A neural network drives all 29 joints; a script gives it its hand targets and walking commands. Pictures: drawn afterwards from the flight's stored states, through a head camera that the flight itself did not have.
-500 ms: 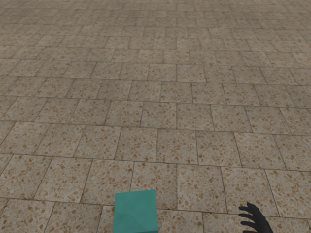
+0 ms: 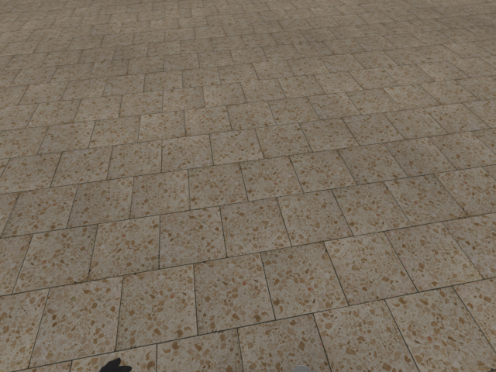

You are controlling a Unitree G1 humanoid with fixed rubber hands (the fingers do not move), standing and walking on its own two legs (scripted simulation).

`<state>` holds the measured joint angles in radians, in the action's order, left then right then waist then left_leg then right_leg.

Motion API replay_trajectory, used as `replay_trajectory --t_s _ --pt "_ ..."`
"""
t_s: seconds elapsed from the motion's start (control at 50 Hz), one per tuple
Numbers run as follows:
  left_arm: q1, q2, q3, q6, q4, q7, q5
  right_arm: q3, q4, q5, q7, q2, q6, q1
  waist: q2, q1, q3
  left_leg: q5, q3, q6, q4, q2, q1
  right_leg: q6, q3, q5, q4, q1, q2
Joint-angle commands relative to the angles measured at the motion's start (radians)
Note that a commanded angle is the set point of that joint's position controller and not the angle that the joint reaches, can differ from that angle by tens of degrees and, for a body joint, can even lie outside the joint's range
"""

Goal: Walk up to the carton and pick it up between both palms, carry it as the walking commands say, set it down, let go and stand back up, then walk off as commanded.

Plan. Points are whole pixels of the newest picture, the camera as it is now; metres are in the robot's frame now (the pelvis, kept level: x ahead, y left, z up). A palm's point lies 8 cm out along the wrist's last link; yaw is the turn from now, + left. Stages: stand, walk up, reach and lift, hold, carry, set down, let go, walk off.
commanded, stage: walk off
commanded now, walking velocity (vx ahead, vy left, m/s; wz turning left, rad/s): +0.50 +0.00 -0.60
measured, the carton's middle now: out of the picture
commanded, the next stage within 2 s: stand in 1.22 s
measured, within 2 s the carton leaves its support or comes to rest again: rests again in 0.46 s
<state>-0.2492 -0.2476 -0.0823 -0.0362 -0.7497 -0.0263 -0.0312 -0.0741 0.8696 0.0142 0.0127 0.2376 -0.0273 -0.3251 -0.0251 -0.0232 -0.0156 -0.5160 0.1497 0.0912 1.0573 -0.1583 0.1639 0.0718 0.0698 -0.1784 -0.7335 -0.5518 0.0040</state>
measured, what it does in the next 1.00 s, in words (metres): walks ahead, turning right: left foot 0.09 m higher, then left foot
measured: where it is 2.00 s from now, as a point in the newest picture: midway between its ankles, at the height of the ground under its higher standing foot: (318, 254)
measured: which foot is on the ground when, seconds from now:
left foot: up 0.00-0.08, down 0.10-0.14, up 0.16-0.44, down 0.46-1.00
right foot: down 0.00-0.46, up 0.48-1.00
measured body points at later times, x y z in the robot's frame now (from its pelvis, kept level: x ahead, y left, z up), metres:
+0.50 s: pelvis +0.23 +0.04 +0.02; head +0.27 +0.04 +0.47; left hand +0.33 +0.29 -0.11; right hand +0.31 -0.26 -0.08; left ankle +0.31 +0.11 -0.71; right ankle +0.11 -0.06 -0.69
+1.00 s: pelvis +0.47 -0.06 +0.00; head +0.50 -0.05 +0.45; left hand +0.69 +0.13 -0.12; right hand +0.35 -0.30 -0.12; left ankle +0.31 +0.11 -0.70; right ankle +0.52 -0.17 -0.69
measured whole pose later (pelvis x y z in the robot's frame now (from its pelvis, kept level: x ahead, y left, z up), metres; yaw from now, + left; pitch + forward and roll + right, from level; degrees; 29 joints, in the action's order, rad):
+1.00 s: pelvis +0.47 -0.06 +0.00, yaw -27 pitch +2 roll -1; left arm -0.20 -0.25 -0.08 0.00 -0.75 -0.03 -0.03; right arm -0.07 0.84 0.01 0.00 0.24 -0.01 -0.44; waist -0.01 -0.02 -0.01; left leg -0.59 0.28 0.03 0.56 -0.10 -0.06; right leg 0.05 0.18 -0.31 -0.80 -0.58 -0.01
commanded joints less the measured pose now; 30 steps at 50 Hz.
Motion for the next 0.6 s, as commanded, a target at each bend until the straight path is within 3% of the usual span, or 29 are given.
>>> replay_trajectory --t_s 0.0,0.02,0.04,0.06,0.08,0.1,0.14,0.16,0.18,0.2,0.22,0.24,0.26,0.28,0.3,0.32,0.34,0.36,0.38,0.4,0.42,0.44,0.46,0.48,0.5,0.52,0.54,0.56,0.58 --pt "-0.094 -0.227 -0.052 -0.014 0.036 0.013 0.012 0.01 -0.132 0.011 -0.001 0.09 -0.029 0.063 0.04 -0.002 0.043 0.204 -0.143 -0.034 0.306 0.009 0.539 0.094 -0.589 -0.308 0.494 0.476 0.269" --pt "-0.08 -0.151 -0.035 -0.021 0.035 0.008 0.011 0.011 -0.107 0.018 -0.008 0.062 -0.028 0.059 0.01 0.019 0.04 0.253 -0.146 -0.043 0.234 0.003 0.447 0.058 -0.477 -0.163 0.452 0.402 0.178" --pt "-0.129 -0.162 -0.039 -0.027 0.017 0.02 0.018 0.011 -0.107 0.035 -0.009 0.074 -0.016 0.074 -0.078 0.003 0.044 0.252 -0.143 -0.04 0.209 -0.009 0.393 0.052 -0.425 -0.061 0.444 0.349 0.144" --pt "-0.14 -0.149 -0.03 -0.025 0.007 0.02 0.022 0.005 -0.114 0.037 0.001 0.07 -0.005 0.099 -0.139 0.014 0.055 0.242 -0.144 -0.035 0.188 -0.004 0.38 0.059 -0.38 -0.066 0.426 0.334 0.101" --pt "-0.177 -0.136 -0.03 -0.03 0.006 0.023 0.027 0.006 -0.118 0.042 0.008 0.09 0.002 0.119 -0.1 -0.006 0.074 0.232 -0.132 -0.026 0.158 0.011 0.391 0.065 -0.431 0.005 0.444 0.373 0.124" --pt "-0.205 -0.111 -0.023 -0.031 -0.003 0.028 0.023 0.013 -0.101 0.038 0.007 0.061 0.01 0.075 -0.041 0.028 0.073 0.217 -0.151 -0.014 0.128 0.012 0.411 0.068 -0.42 -0.003 0.43 0.397 0.127" --pt "-0.158 -0.163 -0.04 -0.021 0.048 0.03 0.016 0.015 -0.129 0.033 0.003 0.056 0.008 0.205 -0.01 0.011 -0.002 0.167 -0.135 -0.002 0.026 0.013 0.409 0.133 -0.46 -0.232 0.509 0.26 0.146" --pt "-0.167 -0.186 -0.043 -0.021 0.061 0.032 0.006 0.024 -0.144 0.03 0.002 0.042 0.007 0.237 0.004 -0.011 -0.006 0.138 -0.13 0.005 -0.056 0.024 0.397 0.147 -0.476 -0.244 0.518 0.266 0.145" --pt "-0.196 -0.138 -0.036 -0.018 0.045 0.034 0.004 0.019 -0.143 0.034 0.004 0.052 0.006 0.253 -0.064 -0.012 -0.022 0.153 -0.126 0.001 -0.068 0.047 0.424 0.147 -0.508 -0.234 0.528 0.294 0.143" --pt "-0.243 -0.14 -0.035 -0.018 0.037 0.037 0.016 0.015 -0.148 0.035 0.01 0.049 0.01 0.286 -0.083 -0.043 0.021 0.165 -0.126 0.002 -0.089 0.059 0.434 0.139 -0.539 -0.24 0.537 0.356 0.145" --pt "-0.23 -0.173 -0.046 -0.019 0.054 0.038 0.011 0.008 -0.146 0.021 0.007 0.075 0.011 0.281 -0.085 -0.032 0.018 0.144 -0.138 0.006 -0.143 0.06 0.471 0.148 -0.572 -0.238 0.532 0.418 0.139" --pt "-0.264 -0.164 -0.046 -0.017 0.037 0.042 0.01 0.011 -0.161 0.022 0.006 0.071 0.001 0.359 -0.075 -0.069 -0.002 0.117 -0.125 0.002 -0.223 0.066 0.478 0.16 -0.551 -0.228 0.527 0.426 0.151" --pt "-0.273 -0.143 -0.038 -0.02 0.026 0.035 0.002 0.013 -0.161 0.017 0.009 0.069 -0.01 0.374 -0.013 -0.063 0.001 0.088 -0.153 -0.01 -0.274 0.079 0.505 0.178 -0.612 -0.135 0.495 0.514 0.175" --pt "-0.318 -0.176 -0.049 -0.016 0.007 0.034 0.003 0.014 -0.169 0.018 0.008 0.075 -0.019 0.393 -0.017 -0.081 0.026 0.077 -0.142 -0.019 -0.315 0.095 0.536 0.178 -0.613 0.011 0.452 0.607 0.196" --pt "-0.319 -0.183 -0.054 -0.018 0.007 0.042 0.005 0.008 -0.174 0.021 0.004 0.091 -0.023 0.393 -0.071 -0.079 0.043 0.124 -0.153 -0.026 -0.327 0.106 0.541 0.163 -0.629 0.079 0.436 0.643 0.185" --pt "-0.284 -0.177 -0.048 -0.02 0.014 0.034 0.006 0.01 -0.174 0.009 0.009 0.084 -0.025 0.369 -0.096 -0.054 0.105 0.164 -0.149 -0.025 -0.35 0.099 0.455 0.155 -0.569 0.068 0.42 0.608 0.174" --pt "-0.279 -0.192 -0.062 -0.016 -0.002 0.037 0.002 0.011 -0.176 0.012 0.003 0.079 -0.034 0.367 -0.149 -0.059 0.085 0.151 -0.131 -0.023 -0.394 0.12 0.424 0.137 -0.548 0.123 0.394 0.587 0.129" --pt "-0.254 -0.143 -0.045 -0.022 0.009 0.03 -0.001 0.011 -0.176 0.008 0.006 0.074 -0.034 0.369 -0.165 -0.048 0.072 0.172 -0.116 -0.021 -0.418 0.128 0.425 0.136 -0.547 0.25 0.36 0.588 0.122" --pt "-0.238 -0.115 -0.043 -0.019 0.015 0.029 -0.003 0.005 -0.164 0.007 0.004 0.078 -0.038 0.356 -0.152 -0.043 0.097 0.182 -0.123 -0.021 -0.436 0.139 0.36 0.122 -0.544 0.227 0.357 0.554 0.131" --pt "-0.184 -0.151 -0.052 -0.016 0.036 0.032 0.0 0.005 -0.149 0.0 -0.007 0.086 -0.036 0.271 -0.162 0.013 0.106 0.259 -0.174 -0.025 -0.576 0.115 0.184 0.072 -0.545 0.204 0.307 0.459 0.117" --pt "-0.118 -0.179 -0.062 -0.019 0.053 0.039 0.014 -0.014 -0.098 -0.011 -0.011 0.141 -0.045 0.109 -0.056 0.107 0.158 0.419 -0.186 -0.037 -0.733 0.073 -0.081 0.013 -0.472 0.153 0.179 0.33 0.047" --pt "-0.134 -0.12 -0.049 -0.028 0.058 0.039 0.021 -0.03 -0.059 0.01 -0.031 0.21 -0.052 -0.002 0.112 0.139 0.273 0.316 -0.278 -0.075 -0.77 -0.091 -0.375 -0.034 -0.318 0.047 -0.067 0.179 -0.039" --pt "-0.1 -0.026 -0.021 -0.038 0.091 0.033 0.01 -0.049 -0.04 0.03 -0.037 0.275 -0.052 -0.092 0.214 0.158 0.268 0.109 -0.497 -0.087 -0.728 -0.303 -0.496 -0.041 -0.236 -0.383 -0.25 -0.092 -0.087" --pt "-0.145 -0.013 -0.009 -0.026 0.116 0.039 0.015 -0.055 -0.046 0.043 -0.039 0.296 -0.038 -0.064 0.228 0.115 0.188 -0.035 -0.651 -0.165 -0.811 -0.396 -0.48 -0.047 -0.147 -0.356 -0.424 -0.281 -0.08" --pt "-0.136 -0.087 -0.016 -0.015 0.092 0.033 -0.001 -0.041 -0.071 0.034 -0.026 0.213 -0.03 0.02 0.178 0.084 0.108 -0.191 -0.663 -0.178 -0.86 -0.371 -0.326 -0.054 -0.168 -0.254 -0.529 -0.301 -0.005" --pt "-0.124 -0.112 -0.027 -0.008 0.043 0.024 -0.013 -0.014 -0.076 0.023 -0.025 0.115 -0.035 0.028 0.029 0.066 0.027 -0.004 -0.485 -0.155 -0.849 -0.288 -0.283 -0.061 -0.159 -0.152 -0.565 -0.277 0.017" --pt "-0.156 -0.041 -0.012 0.001 0.019 0.008 0.0 -0.014 -0.08 0.02 -0.018 0.124 -0.041 0.054 0.058 0.022 -0.002 0.132 -0.312 -0.073 -0.834 -0.228 -0.173 -0.055 -0.152 -0.118 -0.567 -0.206 0.044" --pt "-0.158 -0.046 -0.014 0.011 -0.005 -0.004 0.004 -0.01 -0.089 0.013 -0.017 0.087 -0.045 0.083 0.106 -0.002 -0.005 0.226 -0.219 -0.031 -0.828 -0.179 -0.176 -0.063 -0.148 -0.068 -0.569 -0.192 0.042" --pt "-0.18 -0.048 -0.022 0.022 -0.037 -0.003 -0.008 -0.005 -0.1 0.01 -0.019 0.104 -0.048 0.066 0.125 -0.008 0.021 0.384 -0.117 -0.018 -0.808 -0.158 -0.159 -0.082 -0.124 -0.04 -0.57 -0.154 0.045"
